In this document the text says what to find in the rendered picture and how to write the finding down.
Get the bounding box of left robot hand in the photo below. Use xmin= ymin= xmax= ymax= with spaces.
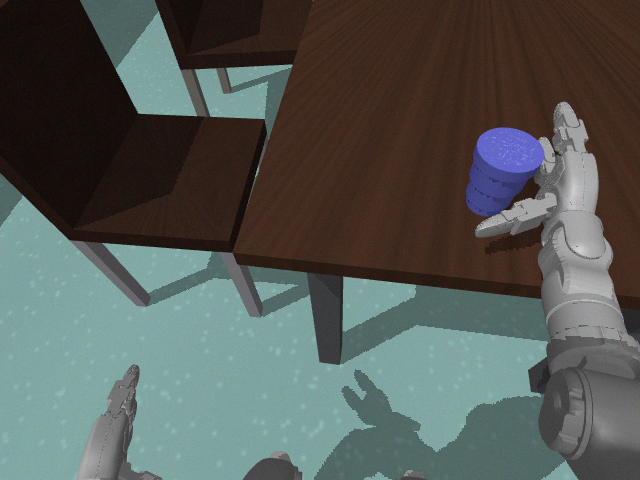
xmin=76 ymin=364 xmax=162 ymax=480

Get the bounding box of cup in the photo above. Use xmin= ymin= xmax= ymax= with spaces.
xmin=466 ymin=127 xmax=545 ymax=217

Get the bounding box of table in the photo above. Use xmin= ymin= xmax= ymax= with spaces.
xmin=232 ymin=0 xmax=640 ymax=394

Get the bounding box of chair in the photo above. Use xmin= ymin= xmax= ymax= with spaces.
xmin=0 ymin=0 xmax=268 ymax=318
xmin=155 ymin=0 xmax=313 ymax=117

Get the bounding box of right robot hand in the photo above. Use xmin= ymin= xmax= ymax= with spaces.
xmin=475 ymin=102 xmax=599 ymax=238

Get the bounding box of right robot arm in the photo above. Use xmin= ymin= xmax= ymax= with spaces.
xmin=538 ymin=211 xmax=640 ymax=480

